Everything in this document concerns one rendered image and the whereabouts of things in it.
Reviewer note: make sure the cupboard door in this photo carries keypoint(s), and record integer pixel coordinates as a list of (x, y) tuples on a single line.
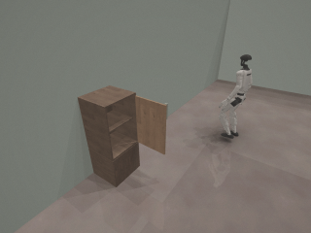
[(151, 123)]

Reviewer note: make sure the robot left upper arm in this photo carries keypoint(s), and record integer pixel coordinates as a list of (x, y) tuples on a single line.
[(239, 76)]

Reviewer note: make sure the right robot thigh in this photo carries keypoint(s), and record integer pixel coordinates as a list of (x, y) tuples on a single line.
[(231, 111)]

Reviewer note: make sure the left robot forearm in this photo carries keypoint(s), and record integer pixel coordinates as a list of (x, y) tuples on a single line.
[(235, 91)]

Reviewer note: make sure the right robot forearm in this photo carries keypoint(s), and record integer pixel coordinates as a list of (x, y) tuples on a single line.
[(245, 91)]

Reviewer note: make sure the left robot hand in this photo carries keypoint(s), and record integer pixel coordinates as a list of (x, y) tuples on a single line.
[(224, 103)]

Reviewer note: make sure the robot right upper arm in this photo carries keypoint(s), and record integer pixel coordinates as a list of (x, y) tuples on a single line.
[(251, 79)]

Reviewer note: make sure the robot right foot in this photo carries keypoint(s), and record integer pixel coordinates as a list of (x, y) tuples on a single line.
[(235, 134)]

